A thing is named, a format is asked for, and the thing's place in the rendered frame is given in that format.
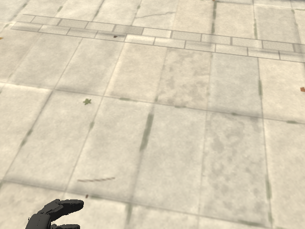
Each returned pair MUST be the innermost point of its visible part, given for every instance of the robot left hand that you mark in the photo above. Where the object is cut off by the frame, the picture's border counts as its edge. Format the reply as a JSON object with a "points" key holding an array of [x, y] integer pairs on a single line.
{"points": [[53, 211]]}

